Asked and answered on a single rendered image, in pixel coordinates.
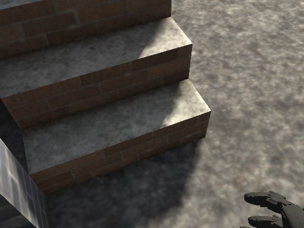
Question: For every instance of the stairs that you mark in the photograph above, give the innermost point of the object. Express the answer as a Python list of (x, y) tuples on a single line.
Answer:
[(96, 85)]

